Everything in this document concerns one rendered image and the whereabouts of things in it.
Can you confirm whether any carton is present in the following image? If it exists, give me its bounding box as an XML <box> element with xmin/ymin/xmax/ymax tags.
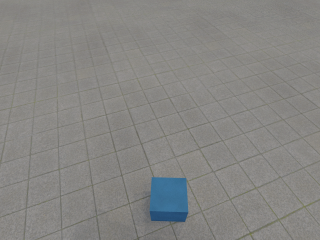
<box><xmin>149</xmin><ymin>177</ymin><xmax>189</xmax><ymax>222</ymax></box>

